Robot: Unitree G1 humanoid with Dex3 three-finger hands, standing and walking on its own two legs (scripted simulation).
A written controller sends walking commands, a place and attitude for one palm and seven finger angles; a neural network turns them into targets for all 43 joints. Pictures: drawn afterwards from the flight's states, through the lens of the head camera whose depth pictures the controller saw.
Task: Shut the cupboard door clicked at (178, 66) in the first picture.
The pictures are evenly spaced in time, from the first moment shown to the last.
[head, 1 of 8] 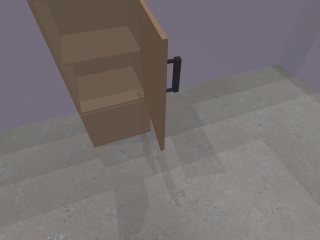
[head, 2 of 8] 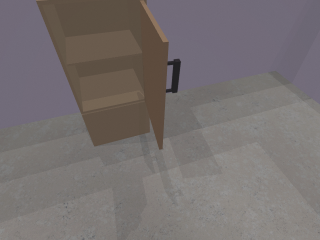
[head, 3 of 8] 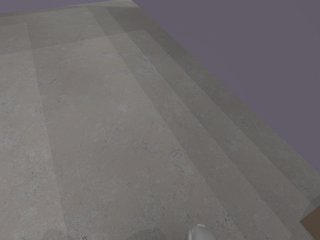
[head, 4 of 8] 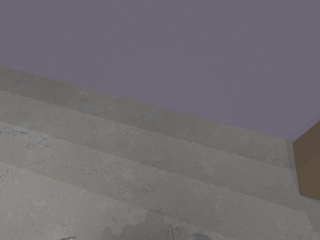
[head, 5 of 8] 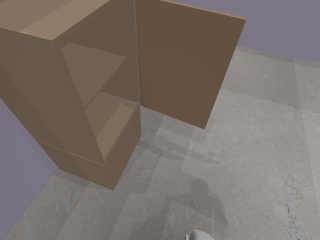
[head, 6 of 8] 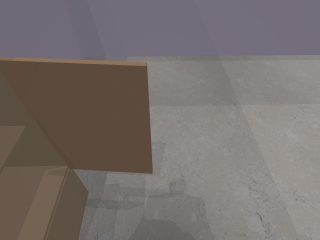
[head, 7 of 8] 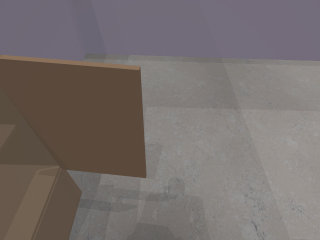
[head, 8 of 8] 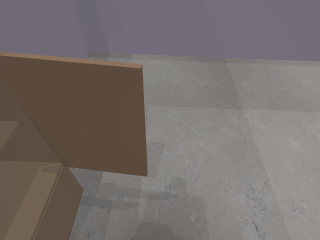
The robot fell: no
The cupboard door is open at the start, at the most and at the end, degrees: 85 85 85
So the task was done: no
